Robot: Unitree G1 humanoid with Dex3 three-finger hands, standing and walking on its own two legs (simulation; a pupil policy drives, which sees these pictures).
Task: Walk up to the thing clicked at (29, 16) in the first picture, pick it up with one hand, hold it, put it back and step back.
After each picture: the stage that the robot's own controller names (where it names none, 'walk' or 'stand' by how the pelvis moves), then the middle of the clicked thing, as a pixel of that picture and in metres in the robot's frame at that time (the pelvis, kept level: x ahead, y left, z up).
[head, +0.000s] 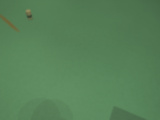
stand; (29, 14) +1.93 +0.62 -0.72
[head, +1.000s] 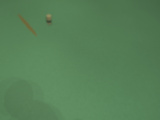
walk; (49, 19) +1.85 +0.26 -0.70
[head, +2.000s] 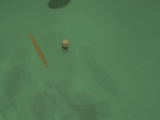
walk; (65, 45) +1.24 +0.09 -0.71
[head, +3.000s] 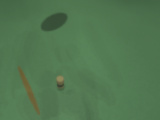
walk; (60, 82) +0.79 +0.11 -0.71
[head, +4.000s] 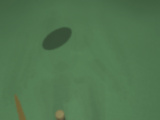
walk; (60, 116) +0.48 +0.15 -0.69
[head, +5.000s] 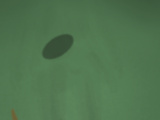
stand; out of the picture +0.33 +0.12 -0.71
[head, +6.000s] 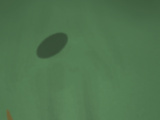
stand; out of the picture +0.33 +0.15 -0.71
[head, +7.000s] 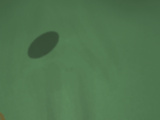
stand; out of the picture +0.32 +0.19 -0.71
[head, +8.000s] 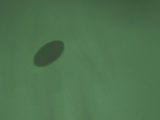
stand; out of the picture +0.30 +0.15 -0.73
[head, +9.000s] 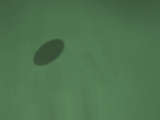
stand; out of the picture +0.30 +0.16 -0.73
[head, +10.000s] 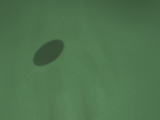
go down; out of the picture +0.30 +0.16 -0.73
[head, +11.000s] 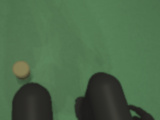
go down; (22, 71) +0.41 +0.15 -0.33
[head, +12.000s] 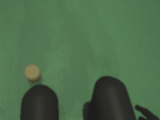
approach; (33, 74) +0.41 +0.15 -0.33
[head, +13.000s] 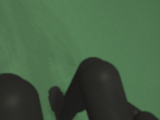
close in; out of the picture +0.41 +0.19 -0.23
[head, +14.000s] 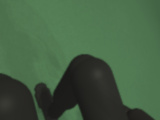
close; out of the picture +0.41 +0.20 -0.23
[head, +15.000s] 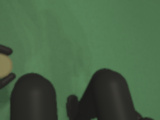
lift; out of the picture +0.35 +0.23 -0.14
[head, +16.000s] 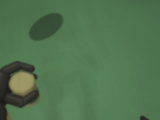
lift; (26, 90) +0.31 +0.17 +0.03
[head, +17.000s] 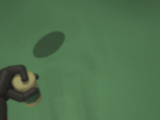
hold; (28, 89) +0.33 +0.17 +0.02
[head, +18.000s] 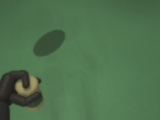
hold; (31, 93) +0.31 +0.16 +0.01
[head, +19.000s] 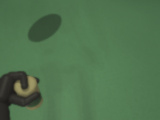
crouch; (30, 93) +0.32 +0.16 -0.03
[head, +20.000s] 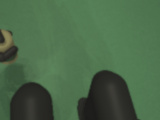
lower; (4, 48) +0.45 +0.18 -0.10
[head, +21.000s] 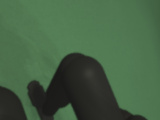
lower; out of the picture +0.45 +0.22 -0.24
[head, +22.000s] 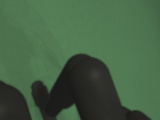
lower; out of the picture +0.44 +0.22 -0.24
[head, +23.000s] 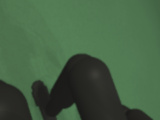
lower; out of the picture +0.44 +0.22 -0.24
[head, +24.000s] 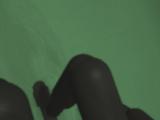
lower; out of the picture +0.43 +0.22 -0.24
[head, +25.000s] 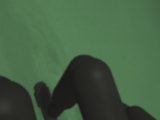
loosen; out of the picture +0.42 +0.20 -0.25
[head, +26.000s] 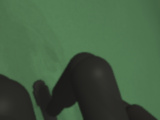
withdraw; out of the picture +0.42 +0.20 -0.24
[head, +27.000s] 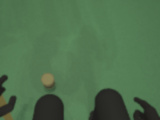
walk; (48, 81) +0.41 +0.13 -0.43
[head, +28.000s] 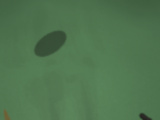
stand; out of the picture +0.34 +0.12 -0.66
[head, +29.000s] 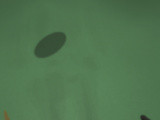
stand; out of the picture +0.34 +0.13 -0.67
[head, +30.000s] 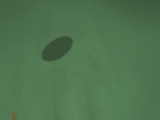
stand; out of the picture +0.34 +0.12 -0.71
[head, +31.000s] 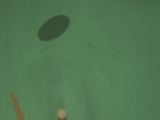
walk; (61, 115) +0.39 +0.09 -0.70
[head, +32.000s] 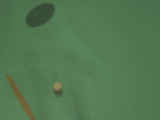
walk; (57, 88) +0.60 +0.11 -0.70
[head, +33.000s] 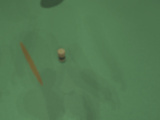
walk; (61, 55) +0.94 +0.15 -0.69
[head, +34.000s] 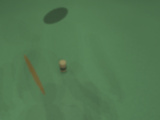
stand; (62, 66) +0.99 +0.13 -0.71
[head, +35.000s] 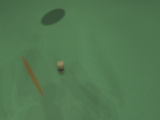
stand; (60, 67) +1.00 +0.15 -0.72
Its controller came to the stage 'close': yes
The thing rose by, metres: 0.74
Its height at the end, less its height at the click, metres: +0.00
